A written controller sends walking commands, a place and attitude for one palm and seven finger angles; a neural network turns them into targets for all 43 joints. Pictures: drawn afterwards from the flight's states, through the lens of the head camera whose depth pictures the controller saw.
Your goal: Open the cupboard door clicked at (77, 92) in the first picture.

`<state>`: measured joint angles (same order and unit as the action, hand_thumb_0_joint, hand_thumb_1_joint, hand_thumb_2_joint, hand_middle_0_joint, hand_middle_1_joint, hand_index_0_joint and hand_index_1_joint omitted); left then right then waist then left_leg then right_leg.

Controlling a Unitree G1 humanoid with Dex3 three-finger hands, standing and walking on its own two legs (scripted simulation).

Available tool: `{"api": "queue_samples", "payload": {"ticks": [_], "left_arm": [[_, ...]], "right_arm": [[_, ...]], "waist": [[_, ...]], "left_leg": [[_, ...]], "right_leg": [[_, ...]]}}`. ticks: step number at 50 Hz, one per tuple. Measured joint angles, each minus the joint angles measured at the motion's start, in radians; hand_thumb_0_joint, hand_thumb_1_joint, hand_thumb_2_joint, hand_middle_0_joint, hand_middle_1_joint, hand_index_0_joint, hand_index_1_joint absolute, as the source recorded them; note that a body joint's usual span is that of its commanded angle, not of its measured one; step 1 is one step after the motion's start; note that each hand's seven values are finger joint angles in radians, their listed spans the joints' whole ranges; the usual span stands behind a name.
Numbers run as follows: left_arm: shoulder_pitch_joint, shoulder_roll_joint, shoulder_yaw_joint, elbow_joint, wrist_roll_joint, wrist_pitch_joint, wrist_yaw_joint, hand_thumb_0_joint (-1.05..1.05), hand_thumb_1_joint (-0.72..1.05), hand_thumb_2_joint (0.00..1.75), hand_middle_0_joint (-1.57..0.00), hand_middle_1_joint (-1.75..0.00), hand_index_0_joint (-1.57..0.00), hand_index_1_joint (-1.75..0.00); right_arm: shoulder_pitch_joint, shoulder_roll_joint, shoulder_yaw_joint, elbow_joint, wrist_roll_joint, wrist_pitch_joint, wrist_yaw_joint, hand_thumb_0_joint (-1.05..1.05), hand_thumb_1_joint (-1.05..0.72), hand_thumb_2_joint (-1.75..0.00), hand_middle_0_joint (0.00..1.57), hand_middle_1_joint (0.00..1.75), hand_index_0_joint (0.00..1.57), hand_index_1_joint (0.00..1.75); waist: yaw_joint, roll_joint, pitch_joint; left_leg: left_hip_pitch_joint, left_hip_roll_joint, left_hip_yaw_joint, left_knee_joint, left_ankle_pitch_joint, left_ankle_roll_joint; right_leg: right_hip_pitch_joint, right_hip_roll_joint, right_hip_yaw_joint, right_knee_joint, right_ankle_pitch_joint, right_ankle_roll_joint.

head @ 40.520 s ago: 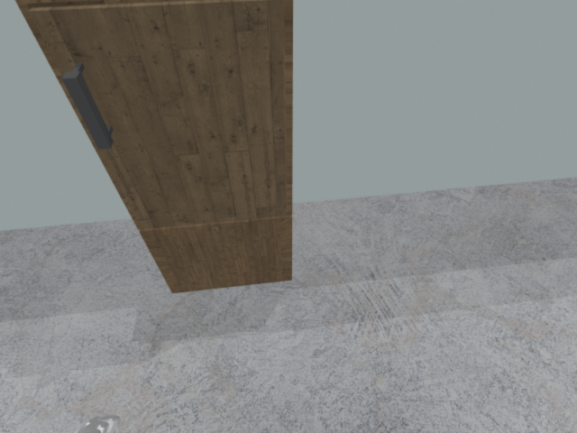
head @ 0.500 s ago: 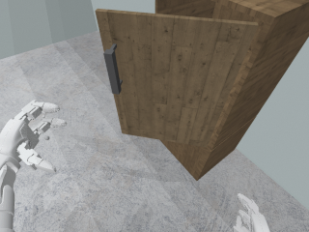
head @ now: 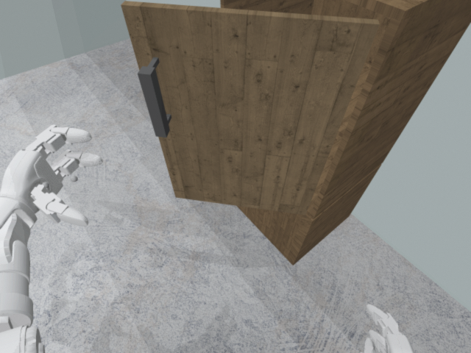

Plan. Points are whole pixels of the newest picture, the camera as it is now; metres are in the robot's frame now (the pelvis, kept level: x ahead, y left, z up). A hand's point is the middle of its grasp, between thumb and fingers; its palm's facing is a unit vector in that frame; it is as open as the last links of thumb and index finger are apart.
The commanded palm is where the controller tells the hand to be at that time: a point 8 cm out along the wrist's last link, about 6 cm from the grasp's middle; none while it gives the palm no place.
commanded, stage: move the hooked fingers beside the handle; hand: left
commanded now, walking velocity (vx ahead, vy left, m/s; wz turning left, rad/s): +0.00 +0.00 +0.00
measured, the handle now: (158, 98) +0.58 +0.19 +0.10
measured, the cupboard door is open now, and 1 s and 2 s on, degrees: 42 42 42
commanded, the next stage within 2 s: none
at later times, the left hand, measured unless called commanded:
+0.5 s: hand (90, 147) +0.42 +0.28 +0.11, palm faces -0.11 -0.99 -0.01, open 14.0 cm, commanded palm +0.41 +0.32 +0.11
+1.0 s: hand (109, 117) +0.50 +0.27 +0.12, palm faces -0.10 -0.99 -0.01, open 14.0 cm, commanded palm +0.49 +0.32 +0.11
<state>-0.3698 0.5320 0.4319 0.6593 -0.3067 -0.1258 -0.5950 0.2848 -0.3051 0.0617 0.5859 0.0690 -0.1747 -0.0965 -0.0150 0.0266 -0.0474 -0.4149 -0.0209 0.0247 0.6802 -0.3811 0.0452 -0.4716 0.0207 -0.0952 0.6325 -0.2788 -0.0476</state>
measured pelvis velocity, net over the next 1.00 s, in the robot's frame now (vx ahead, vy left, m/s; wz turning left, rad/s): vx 0.01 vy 0.02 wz -0.03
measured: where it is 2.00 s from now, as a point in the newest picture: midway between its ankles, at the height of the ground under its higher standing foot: outside the picture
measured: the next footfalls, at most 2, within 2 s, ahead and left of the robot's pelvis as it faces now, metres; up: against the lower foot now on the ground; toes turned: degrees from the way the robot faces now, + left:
none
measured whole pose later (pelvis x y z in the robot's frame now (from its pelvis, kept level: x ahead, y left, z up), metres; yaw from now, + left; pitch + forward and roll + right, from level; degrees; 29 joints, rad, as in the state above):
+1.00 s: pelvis +0.01 +0.02 -0.01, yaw -2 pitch +17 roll -3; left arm -0.91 0.72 0.45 1.22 -0.15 -0.27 -0.55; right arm 0.43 -0.31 0.05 0.62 0.03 0.03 -0.05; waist -0.15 0.02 -0.07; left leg -0.64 -0.02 0.05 0.76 -0.42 0.07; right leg -0.68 0.02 -0.08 0.67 -0.28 -0.02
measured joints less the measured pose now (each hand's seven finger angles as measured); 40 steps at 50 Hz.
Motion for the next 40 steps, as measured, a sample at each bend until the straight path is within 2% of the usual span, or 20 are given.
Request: {"api": "queue_samples", "payload": {"ticks": [7, 20, 31, 40], "left_arm": [[-0.064, 0.034, 0.03, 0.1, 0.015, -0.024, -0.011, -0.01, -0.5, 0.3, -0.3, -1.2, -0.3, -1.2], [-0.212, 0.073, 0.024, 0.252, 0.045, -0.075, -0.021, -0.01, -0.5, 0.3, -0.3, -1.2, -0.3, -1.2], [-0.334, 0.081, -0.003, 0.363, 0.083, -0.104, 0.014, -0.01, -0.5, 0.3, -0.3, -1.2, -0.3, -1.2], [-0.452, 0.122, 0.002, 0.474, 0.125, -0.134, 0.037, -0.01, -0.5, 0.3, -0.3, -1.2, -0.3, -1.2]], "right_arm": [[0.044, -0.011, -0.008, -0.001, -0.002, 0.027, 0.014, 0.01, -0.9, -0.9, 0.2, 0.3, 0.2, 0.3], [0.092, -0.016, -0.016, 0.016, -0.006, 0.077, 0.025, 0.01, -0.9, -0.9, 0.2, 0.3, 0.2, 0.3], [0.098, -0.004, -0.01, 0.012, -0.015, 0.115, 0.035, 0.01, -0.9, -0.9, 0.2, 0.3, 0.2, 0.3], [0.109, -0.001, -0.008, 0.023, -0.027, 0.151, 0.04, 0.01, -0.9, -0.9, 0.2, 0.3, 0.2, 0.3]], "waist": [[-0.022, -0.007, -0.01], [-0.049, -0.015, -0.023], [-0.07, -0.015, -0.029], [-0.101, -0.015, -0.026]], "left_leg": [[-0.032, 0.005, 0.013, 0.009, -0.005, 0.002], [-0.089, 0.002, 0.018, 0.025, -0.01, 0.012], [-0.126, -0.005, 0.021, 0.038, -0.015, 0.023], [-0.177, -0.003, 0.021, 0.063, -0.025, 0.027]], "right_leg": [[-0.037, 0.005, 0.012, 0.009, 0.001, 0.001], [-0.089, 0.002, 0.018, 0.014, 0.004, 0.012], [-0.124, -0.005, 0.021, 0.021, 0.003, 0.024], [-0.17, -0.004, 0.02, 0.034, 0.0, 0.029]]}}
